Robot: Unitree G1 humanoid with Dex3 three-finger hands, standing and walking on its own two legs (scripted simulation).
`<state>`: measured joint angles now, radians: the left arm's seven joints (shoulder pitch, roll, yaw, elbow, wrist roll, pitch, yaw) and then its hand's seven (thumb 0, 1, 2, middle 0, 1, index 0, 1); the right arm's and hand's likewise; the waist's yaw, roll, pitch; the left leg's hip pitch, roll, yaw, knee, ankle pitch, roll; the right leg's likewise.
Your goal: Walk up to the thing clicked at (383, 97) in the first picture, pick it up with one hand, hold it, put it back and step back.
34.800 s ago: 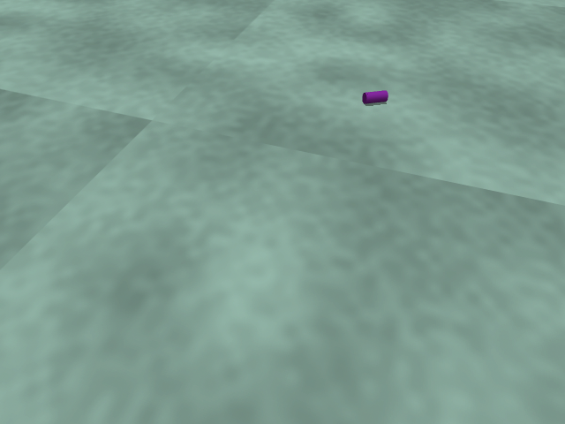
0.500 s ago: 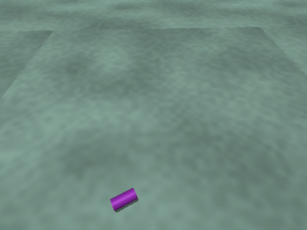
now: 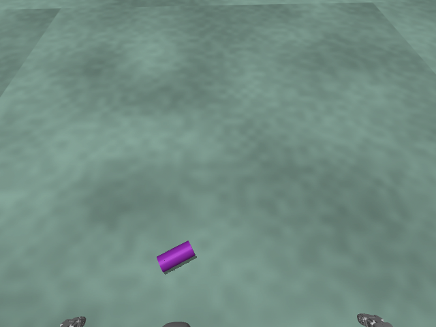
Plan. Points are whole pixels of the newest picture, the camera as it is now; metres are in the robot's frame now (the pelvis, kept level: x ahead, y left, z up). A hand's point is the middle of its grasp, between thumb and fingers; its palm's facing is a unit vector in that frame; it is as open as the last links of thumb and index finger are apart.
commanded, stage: step back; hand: left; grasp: from above
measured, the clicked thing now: (175, 256) +0.46 +0.20 -0.74
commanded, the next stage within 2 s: none
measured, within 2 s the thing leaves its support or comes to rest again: neither
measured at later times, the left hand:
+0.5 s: hand out of the picture +0.03 +0.32 -0.17, palm faces -0.08 -0.93 -0.36, open 7.4 cm
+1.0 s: hand out of the picture -0.09 +0.29 -0.14, palm faces -0.03 -0.92 -0.40, open 7.4 cm
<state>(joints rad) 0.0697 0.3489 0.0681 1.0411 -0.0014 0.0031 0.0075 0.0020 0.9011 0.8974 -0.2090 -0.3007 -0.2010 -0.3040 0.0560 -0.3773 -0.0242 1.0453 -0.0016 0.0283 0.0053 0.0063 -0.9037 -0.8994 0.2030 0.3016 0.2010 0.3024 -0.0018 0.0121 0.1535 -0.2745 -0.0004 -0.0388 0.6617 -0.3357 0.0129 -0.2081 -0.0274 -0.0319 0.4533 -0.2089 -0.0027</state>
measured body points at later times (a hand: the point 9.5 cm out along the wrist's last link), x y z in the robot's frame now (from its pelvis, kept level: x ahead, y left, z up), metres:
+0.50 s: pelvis -0.08 +0.06 -0.01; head -0.01 +0.08 +0.43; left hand +0.04 +0.37 -0.15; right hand -0.01 -0.25 -0.12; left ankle -0.04 +0.14 -0.74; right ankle -0.11 -0.07 -0.70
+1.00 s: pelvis -0.22 +0.03 -0.01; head -0.15 +0.02 +0.43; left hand -0.08 +0.33 -0.11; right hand -0.15 -0.29 -0.14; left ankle -0.27 +0.17 -0.70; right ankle -0.16 -0.06 -0.74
